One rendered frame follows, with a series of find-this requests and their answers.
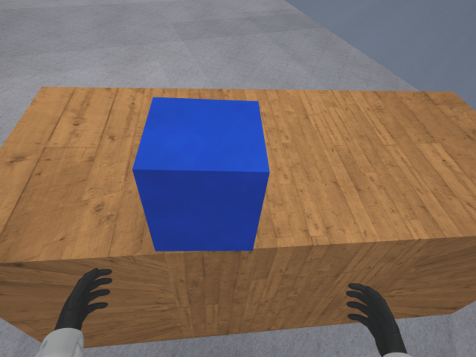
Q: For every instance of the carton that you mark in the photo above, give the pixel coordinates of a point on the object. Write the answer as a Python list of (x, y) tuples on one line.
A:
[(201, 171)]

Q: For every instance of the right robot hand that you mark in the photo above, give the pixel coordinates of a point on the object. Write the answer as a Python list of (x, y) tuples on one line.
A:
[(380, 321)]

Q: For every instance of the pedestal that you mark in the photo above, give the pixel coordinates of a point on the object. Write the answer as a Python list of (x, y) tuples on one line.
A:
[(369, 187)]

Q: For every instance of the left robot forearm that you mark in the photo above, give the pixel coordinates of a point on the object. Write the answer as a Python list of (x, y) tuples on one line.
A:
[(65, 342)]

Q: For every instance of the left robot hand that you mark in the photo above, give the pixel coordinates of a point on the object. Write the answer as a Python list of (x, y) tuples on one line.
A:
[(75, 308)]

